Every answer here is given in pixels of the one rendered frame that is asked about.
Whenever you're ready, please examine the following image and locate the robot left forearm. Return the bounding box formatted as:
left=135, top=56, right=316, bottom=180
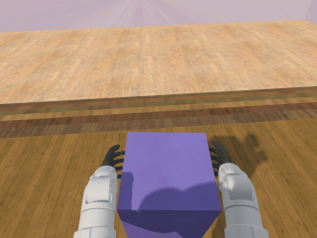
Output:
left=73, top=166, right=118, bottom=238

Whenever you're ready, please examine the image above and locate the left robot hand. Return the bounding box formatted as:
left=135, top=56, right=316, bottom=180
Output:
left=101, top=144, right=125, bottom=179

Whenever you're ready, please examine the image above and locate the carton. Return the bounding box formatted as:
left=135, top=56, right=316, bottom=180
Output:
left=116, top=132, right=222, bottom=238

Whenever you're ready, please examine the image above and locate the right robot hand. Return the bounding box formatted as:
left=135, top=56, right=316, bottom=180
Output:
left=208, top=141, right=232, bottom=177

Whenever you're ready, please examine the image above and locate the robot right forearm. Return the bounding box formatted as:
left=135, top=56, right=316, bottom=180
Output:
left=218, top=163, right=269, bottom=238

